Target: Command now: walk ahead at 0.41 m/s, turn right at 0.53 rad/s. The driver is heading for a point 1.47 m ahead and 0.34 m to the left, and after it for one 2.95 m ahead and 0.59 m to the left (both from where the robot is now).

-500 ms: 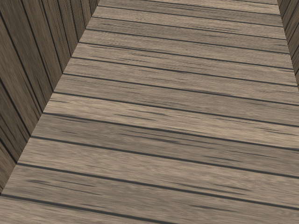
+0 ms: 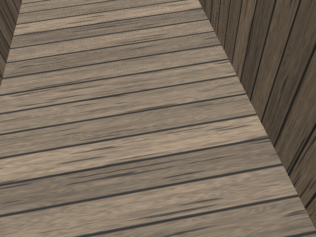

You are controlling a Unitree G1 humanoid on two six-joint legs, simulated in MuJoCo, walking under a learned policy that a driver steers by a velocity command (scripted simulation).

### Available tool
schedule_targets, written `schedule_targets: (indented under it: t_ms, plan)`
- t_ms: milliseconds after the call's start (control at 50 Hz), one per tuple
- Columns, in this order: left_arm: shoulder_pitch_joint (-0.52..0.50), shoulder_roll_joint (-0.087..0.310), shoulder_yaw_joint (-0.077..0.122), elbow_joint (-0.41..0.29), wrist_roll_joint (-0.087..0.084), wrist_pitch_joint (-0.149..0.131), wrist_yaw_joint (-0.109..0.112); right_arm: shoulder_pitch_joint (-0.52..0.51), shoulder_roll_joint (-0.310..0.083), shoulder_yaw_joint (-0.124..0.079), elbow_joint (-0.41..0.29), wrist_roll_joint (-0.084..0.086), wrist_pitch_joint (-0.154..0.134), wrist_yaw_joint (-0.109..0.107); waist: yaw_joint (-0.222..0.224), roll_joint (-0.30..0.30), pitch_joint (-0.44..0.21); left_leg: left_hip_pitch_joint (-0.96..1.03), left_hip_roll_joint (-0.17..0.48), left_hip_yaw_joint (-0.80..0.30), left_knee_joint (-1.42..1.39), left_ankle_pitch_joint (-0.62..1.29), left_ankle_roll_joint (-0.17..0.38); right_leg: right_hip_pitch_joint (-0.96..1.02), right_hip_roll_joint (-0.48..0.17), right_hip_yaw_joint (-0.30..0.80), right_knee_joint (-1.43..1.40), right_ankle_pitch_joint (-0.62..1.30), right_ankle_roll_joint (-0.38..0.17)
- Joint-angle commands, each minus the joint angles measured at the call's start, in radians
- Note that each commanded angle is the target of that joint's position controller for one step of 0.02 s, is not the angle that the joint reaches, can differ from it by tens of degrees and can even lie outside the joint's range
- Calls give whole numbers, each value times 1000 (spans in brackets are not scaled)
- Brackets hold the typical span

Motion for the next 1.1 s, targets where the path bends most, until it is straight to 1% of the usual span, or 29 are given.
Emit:
schedule_targets:
  t_ms: [20,100,200,220,260,300,320,340,360,380,420,440,460,520,580,640,740,780,800,820,840,860,880,900,920,940,980,1000,1100]
  plan:
    - [49,171,41,-23,-14,-34,17,-55,-77,-13,-74,-8,-4,5,5,-110,32,-233,9,-2,-6,86,-38,106,-243,256,-179,338,-148]
    - [128,119,26,18,-4,-43,18,-165,-44,2,-110,-4,-4,20,48,-129,53,-273,1,44,-165,193,-49,122,-221,181,-186,471,-117]
    - [160,116,17,52,12,-63,28,-290,-19,21,-155,16,-10,31,78,-134,86,-175,-33,91,-389,282,32,138,-254,105,-225,586,-77]
    - [147,117,15,56,13,-66,30,-276,-23,20,-154,18,-11,30,61,-135,84,-130,-47,95,-422,274,57,147,-263,84,-218,652,-67]
    - [112,130,14,57,20,-72,38,-181,-46,10,-124,21,-10,17,6,-148,23,20,-111,112,-444,203,106,178,-269,35,-102,977,-39]
    - [93,154,19,59,38,-62,43,81,-86,-12,-36,27,-15,-1,-105,-157,-119,259,-174,104,-478,118,146,197,-261,-2,230,1153,-17]
    - [81,153,16,51,32,-61,42,230,-112,-26,6,15,-19,-14,-175,-113,-188,472,-112,27,-529,95,178,59,-237,-34,479,983,-6]
    - [144,67,-7,13,1,-69,31,324,-226,-60,14,-6,-17,-26,-147,92,-296,733,168,-438,-565,-89,314,-264,-106,-88,910,472,41]
    - [155,100,3,8,15,-76,26,235,-212,-60,13,25,-12,-16,-77,145,-309,758,287,-862,-752,-61,400,-501,36,-3,1114,-192,45]
    - [63,120,2,-15,25,-81,27,132,-183,-61,-2,48,-15,-11,-54,62,-169,638,249,-743,-771,-90,385,-571,-44,74,1123,-102,27]
    - [-16,121,-2,-31,24,-92,23,67,-84,-37,-9,41,-16,-13,-15,-92,-26,385,175,-515,-811,43,324,-522,-131,59,974,-20,23]
    - [-22,111,-5,-42,33,-79,22,64,-67,-29,1,37,-21,-18,14,-86,7,302,135,-456,-823,127,302,-483,-147,54,916,-28,37]
    - [-7,85,-12,-42,45,-60,16,64,-58,-25,6,44,-27,-19,34,-69,-1,258,99,-401,-834,186,291,-447,-158,50,873,-30,53]
    - [-47,59,-22,-71,48,-31,11,107,-92,-35,20,47,-43,-20,35,-37,0,206,62,-323,-850,289,304,-459,-173,8,733,-3,100]
    - [-199,57,-26,-127,45,-28,8,159,-102,-41,26,51,-39,-23,-9,-23,27,225,24,-309,-872,278,270,-527,-177,-21,550,143,138]
    - [-299,52,-30,-161,37,-29,4,224,-105,-48,34,53,-33,-26,-59,-8,6,319,8,-314,-831,334,225,-553,-156,-23,412,253,150]
    - [-420,59,-37,-216,25,-43,0,287,-110,-53,31,34,-23,-41,-103,19,-6,456,28,-370,-726,507,211,-557,-105,-21,276,224,137]
    - [-378,79,-32,-214,21,-53,3,248,-124,-58,12,30,-22,-49,-66,35,-16,449,40,-401,-680,539,182,-445,-89,-1,194,176,116]
    - [-305,104,-26,-185,15,-58,7,195,-146,-64,0,30,-21,-53,-20,39,-27,410,36,-406,-634,599,157,-324,-72,10,156,144,97]
    - [-204,128,-17,-152,15,-67,20,169,-159,-66,-11,30,-25,-48,22,40,-79,392,8,-402,-541,663,139,-188,-49,5,116,116,79]
    - [-84,164,-2,-123,27,-82,35,153,-146,-61,-9,36,-30,-37,89,-11,-138,335,-53,-357,-364,629,117,-9,-105,41,56,132,50]
    - [69,245,18,-117,48,-89,55,175,-57,-38,-38,49,-42,-32,130,-130,-290,220,-108,-271,-105,341,98,206,-347,270,34,-55,5]
    - [29,307,36,-122,51,-63,57,291,-2,-30,-58,68,-36,-33,49,-371,-363,-73,-245,-148,109,-286,74,371,-538,669,-65,-128,-97]
    - [-30,210,29,-127,35,-47,51,279,-96,-40,-16,35,-17,-47,25,-222,-258,-156,-139,-131,200,-213,79,270,-510,662,-55,-230,-96]
    - [-82,122,7,-141,29,-46,47,201,-105,-45,-12,28,-14,-38,33,-123,-144,-152,-104,-122,192,-106,72,149,-445,491,-72,-171,-73]
    - [-104,89,-1,-134,32,-48,41,167,-77,-40,-19,28,-13,-31,23,-98,-90,-139,-79,-110,163,-52,55,73,-402,368,-98,-47,-62]
    - [-55,71,-3,-100,26,-66,44,114,-42,-33,-40,9,-2,-10,21,-120,-43,-124,-52,-95,113,-21,48,-5,-333,217,-139,80,-34]
    - [-39,87,2,-86,23,-78,41,113,-28,-30,-51,12,4,-2,12,-159,-50,-128,-54,-88,110,-11,45,-5,-348,195,-139,141,-50]
    - [2,72,13,-57,10,-96,33,-43,-12,-22,-121,10,15,26,18,-142,-15,-272,-26,-52,43,114,21,28,-348,35,-184,318,-62]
